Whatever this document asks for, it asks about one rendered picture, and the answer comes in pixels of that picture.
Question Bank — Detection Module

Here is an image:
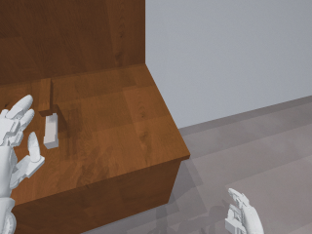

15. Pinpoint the left robot forearm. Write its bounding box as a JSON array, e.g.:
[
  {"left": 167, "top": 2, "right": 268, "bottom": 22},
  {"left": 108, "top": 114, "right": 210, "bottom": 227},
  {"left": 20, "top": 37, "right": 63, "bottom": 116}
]
[{"left": 0, "top": 197, "right": 17, "bottom": 234}]

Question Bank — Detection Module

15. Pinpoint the left robot hand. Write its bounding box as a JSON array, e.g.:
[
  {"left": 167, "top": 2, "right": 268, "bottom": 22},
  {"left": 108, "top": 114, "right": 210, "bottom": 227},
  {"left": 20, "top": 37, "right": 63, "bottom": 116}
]
[{"left": 0, "top": 95, "right": 45, "bottom": 198}]

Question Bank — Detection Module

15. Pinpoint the right robot hand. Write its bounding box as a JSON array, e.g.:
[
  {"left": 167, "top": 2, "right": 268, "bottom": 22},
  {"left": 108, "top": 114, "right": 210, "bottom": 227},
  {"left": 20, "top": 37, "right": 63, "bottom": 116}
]
[{"left": 225, "top": 188, "right": 264, "bottom": 234}]

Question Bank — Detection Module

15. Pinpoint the tap lever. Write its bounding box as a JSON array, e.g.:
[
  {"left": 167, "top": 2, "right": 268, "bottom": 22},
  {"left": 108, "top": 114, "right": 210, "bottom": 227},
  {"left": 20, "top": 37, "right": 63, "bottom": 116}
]
[{"left": 43, "top": 113, "right": 59, "bottom": 149}]

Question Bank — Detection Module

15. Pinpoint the counter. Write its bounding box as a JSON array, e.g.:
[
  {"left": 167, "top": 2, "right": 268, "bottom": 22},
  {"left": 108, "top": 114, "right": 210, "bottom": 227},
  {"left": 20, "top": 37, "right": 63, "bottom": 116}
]
[{"left": 0, "top": 0, "right": 191, "bottom": 234}]

